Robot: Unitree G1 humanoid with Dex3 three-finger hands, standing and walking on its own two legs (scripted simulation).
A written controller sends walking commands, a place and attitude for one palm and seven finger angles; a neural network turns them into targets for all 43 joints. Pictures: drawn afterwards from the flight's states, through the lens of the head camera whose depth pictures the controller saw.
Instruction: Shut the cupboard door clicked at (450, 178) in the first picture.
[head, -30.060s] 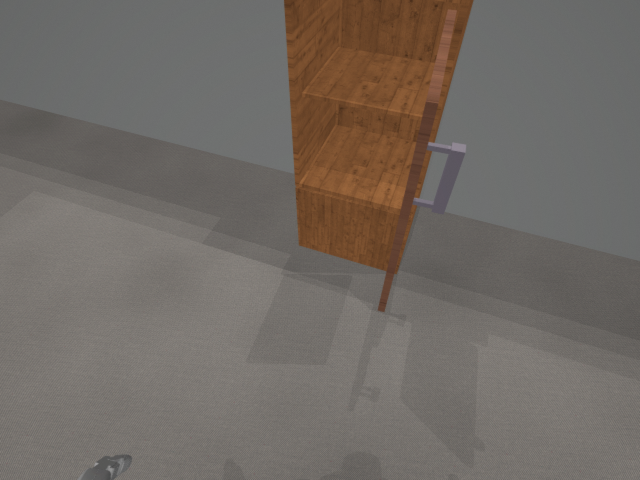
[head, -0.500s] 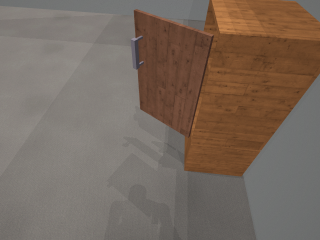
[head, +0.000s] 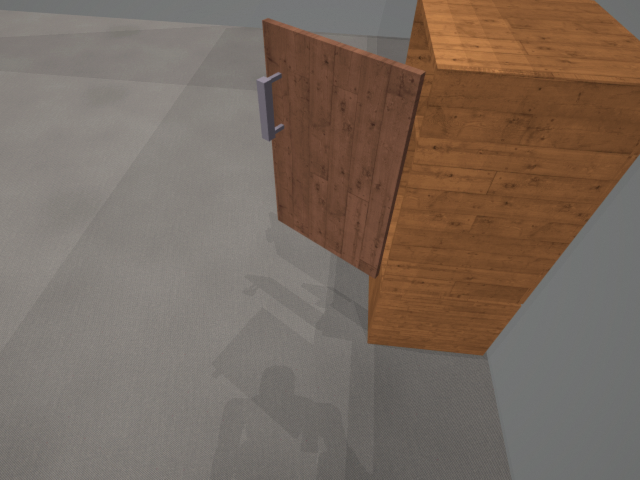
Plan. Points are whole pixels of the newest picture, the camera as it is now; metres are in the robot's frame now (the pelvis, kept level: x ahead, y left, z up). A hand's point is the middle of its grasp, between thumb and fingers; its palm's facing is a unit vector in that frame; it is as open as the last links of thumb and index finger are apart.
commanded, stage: walk to a spot facing it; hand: left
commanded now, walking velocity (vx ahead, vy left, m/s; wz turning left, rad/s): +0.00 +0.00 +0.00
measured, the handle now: (272, 106) +0.88 +0.16 +0.01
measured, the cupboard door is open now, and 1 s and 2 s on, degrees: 58 58 58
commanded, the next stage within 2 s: none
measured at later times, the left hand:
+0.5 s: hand out of the picture +0.00 +0.22 -0.20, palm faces +0.21 -0.95 -0.23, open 7.4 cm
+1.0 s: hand out of the picture -0.03 +0.18 -0.16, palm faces +0.46 -0.84 -0.30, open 7.4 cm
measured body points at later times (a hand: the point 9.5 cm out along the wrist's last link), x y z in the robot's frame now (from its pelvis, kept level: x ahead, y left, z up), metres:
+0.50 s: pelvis +0.00 +0.02 -0.02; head +0.03 +0.04 +0.43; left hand -0.01 +0.27 -0.18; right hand +0.06 -0.22 -0.16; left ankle +0.04 +0.11 -0.74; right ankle -0.05 -0.10 -0.69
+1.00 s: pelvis +0.00 -0.04 +0.00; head +0.06 -0.02 +0.44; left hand -0.06 +0.22 -0.14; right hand +0.20 -0.24 -0.15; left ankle -0.06 +0.07 -0.68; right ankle +0.04 -0.16 -0.74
